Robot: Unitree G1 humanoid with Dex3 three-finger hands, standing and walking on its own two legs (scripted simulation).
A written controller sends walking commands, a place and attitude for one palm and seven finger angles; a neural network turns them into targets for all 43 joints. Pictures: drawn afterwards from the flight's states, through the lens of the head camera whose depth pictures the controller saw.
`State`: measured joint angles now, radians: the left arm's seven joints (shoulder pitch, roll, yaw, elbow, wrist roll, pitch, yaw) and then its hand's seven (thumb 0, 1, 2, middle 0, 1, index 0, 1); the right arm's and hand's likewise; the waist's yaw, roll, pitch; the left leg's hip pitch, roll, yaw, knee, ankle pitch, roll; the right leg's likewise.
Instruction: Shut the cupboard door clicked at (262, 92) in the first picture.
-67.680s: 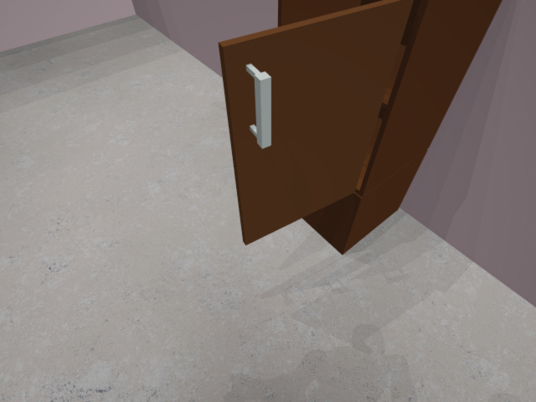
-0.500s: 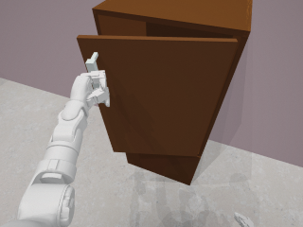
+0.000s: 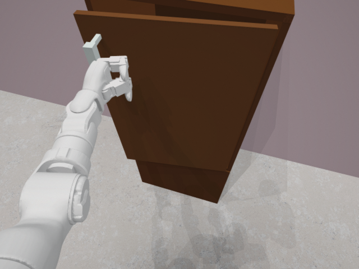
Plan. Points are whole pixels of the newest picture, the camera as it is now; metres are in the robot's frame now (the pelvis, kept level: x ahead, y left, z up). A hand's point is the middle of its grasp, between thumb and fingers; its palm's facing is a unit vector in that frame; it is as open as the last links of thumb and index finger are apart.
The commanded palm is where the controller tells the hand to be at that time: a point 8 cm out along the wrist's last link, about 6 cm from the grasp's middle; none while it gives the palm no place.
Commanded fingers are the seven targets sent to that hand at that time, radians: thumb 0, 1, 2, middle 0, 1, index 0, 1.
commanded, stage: push the door shut along its arc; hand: left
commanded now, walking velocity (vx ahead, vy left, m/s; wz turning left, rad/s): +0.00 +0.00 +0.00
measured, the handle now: (102, 68) +0.54 +0.17 +0.15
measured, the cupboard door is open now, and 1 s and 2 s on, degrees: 9 0 0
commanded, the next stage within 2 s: pull the fist back off the door in 0.76 s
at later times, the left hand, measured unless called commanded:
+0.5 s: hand (145, 69) +0.52 +0.06 +0.16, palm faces -0.32 -0.95 -0.03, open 3.1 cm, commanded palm +0.53 +0.11 +0.16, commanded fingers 0.00 0.90 0.90 -1.30 -1.50 -1.30 -1.50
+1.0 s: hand (153, 62) +0.55 +0.04 +0.16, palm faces -0.08 -0.99 +0.07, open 2.9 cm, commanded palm +0.55 +0.07 +0.16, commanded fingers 0.00 0.90 0.90 -1.30 -1.50 -1.30 -1.50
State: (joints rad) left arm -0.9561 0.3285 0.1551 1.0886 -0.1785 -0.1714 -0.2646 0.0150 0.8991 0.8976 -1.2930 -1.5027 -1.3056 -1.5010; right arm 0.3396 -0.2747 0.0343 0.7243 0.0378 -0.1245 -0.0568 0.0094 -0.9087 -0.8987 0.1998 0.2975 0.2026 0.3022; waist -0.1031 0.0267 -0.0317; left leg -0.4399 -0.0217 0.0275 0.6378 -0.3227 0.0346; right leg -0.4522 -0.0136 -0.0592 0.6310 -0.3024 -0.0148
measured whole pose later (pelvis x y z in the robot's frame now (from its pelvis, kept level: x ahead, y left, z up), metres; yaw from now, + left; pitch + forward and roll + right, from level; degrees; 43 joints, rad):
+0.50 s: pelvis +0.01 -0.01 -0.01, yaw -1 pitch +13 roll -1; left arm -1.13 0.42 0.22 1.25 -0.12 -0.19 -0.34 0.02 0.88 0.92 -1.29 -1.50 -1.30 -1.50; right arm 0.42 -0.29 0.01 0.74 0.01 -0.10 -0.05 0.01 -0.91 -0.90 0.20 0.30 0.20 0.30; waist -0.18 0.04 -0.05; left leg -0.56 0.01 0.04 0.69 -0.35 0.02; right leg -0.57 0.01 -0.05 0.66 -0.31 -0.03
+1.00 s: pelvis +0.00 -0.01 -0.02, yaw +1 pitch +18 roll -1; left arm -1.36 0.30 0.26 1.38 -0.10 -0.16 0.00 -0.01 0.78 1.03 -1.29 -1.50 -1.30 -1.50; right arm 0.43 -0.29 0.01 0.79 -0.04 -0.15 0.00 0.01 -0.91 -0.90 0.20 0.30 0.20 0.30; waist -0.18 0.05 -0.08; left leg -0.74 -0.01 -0.01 0.78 -0.35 0.02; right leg -0.72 0.00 -0.10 0.73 -0.32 -0.03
